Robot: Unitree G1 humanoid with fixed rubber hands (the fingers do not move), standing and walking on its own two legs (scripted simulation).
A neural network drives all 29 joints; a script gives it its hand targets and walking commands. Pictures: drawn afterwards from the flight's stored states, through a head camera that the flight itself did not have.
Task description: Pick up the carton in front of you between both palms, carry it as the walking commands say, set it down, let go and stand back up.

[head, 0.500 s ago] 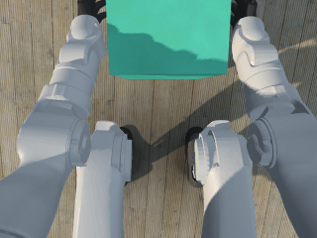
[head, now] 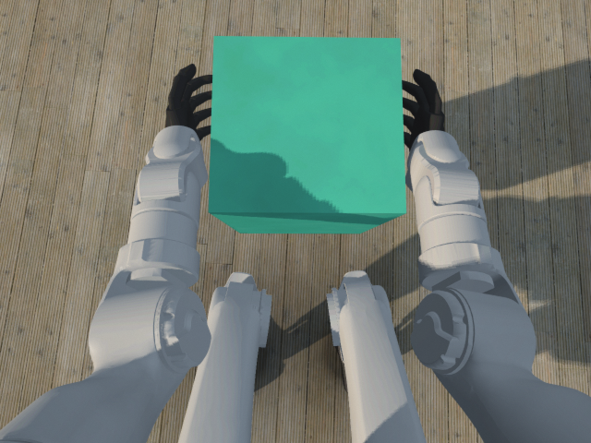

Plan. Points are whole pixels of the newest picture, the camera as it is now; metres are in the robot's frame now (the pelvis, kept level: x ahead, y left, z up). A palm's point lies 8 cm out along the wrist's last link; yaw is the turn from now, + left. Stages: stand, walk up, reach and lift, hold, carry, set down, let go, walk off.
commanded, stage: reach and lift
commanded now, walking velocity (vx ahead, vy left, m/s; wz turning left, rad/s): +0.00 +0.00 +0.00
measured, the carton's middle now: (303, 156) +0.48 -0.01 -0.13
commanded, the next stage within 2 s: none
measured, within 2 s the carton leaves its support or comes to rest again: neither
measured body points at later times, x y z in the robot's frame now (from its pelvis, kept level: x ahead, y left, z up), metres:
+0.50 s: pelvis +0.05 +0.00 +0.13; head +0.21 +0.00 +0.55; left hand +0.47 +0.15 +0.09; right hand +0.46 -0.16 +0.08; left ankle +0.12 +0.13 -0.44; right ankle +0.12 -0.13 -0.44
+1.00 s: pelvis +0.10 +0.00 +0.27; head +0.14 +0.00 +0.72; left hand +0.43 +0.15 +0.24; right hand +0.42 -0.16 +0.24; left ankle +0.12 +0.13 -0.44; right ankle +0.12 -0.13 -0.44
